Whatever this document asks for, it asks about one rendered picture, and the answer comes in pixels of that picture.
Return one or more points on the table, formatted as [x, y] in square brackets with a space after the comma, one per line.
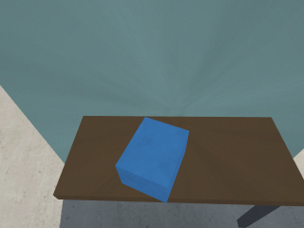
[227, 160]

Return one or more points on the carton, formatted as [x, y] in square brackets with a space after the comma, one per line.
[152, 159]

